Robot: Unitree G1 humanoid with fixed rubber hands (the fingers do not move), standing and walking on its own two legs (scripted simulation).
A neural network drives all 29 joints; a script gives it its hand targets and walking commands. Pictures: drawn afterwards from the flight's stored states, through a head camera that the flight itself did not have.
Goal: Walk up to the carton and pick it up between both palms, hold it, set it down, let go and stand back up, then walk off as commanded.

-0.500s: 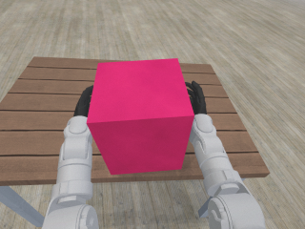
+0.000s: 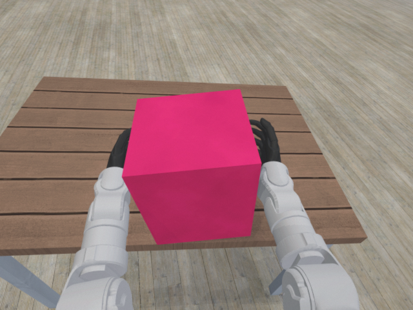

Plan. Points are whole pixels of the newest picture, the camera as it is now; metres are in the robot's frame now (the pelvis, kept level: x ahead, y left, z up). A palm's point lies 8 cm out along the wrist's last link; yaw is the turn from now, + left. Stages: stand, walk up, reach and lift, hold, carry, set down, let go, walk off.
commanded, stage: set down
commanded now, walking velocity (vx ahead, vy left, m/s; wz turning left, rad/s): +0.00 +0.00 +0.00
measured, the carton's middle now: (196, 170) +0.38 +0.01 +0.07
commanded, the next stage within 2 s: none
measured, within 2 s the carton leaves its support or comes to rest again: neither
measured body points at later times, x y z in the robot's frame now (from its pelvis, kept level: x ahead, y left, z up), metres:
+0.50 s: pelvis +0.01 +0.00 +0.00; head +0.00 +0.02 +0.45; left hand +0.39 +0.16 +0.07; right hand +0.39 -0.14 +0.10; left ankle +0.00 +0.12 -0.75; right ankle -0.01 -0.10 -0.75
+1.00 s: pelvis +0.01 +0.00 +0.00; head +0.02 +0.02 +0.45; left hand +0.39 +0.16 +0.05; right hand +0.39 -0.14 +0.08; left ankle +0.00 +0.12 -0.75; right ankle -0.01 -0.10 -0.75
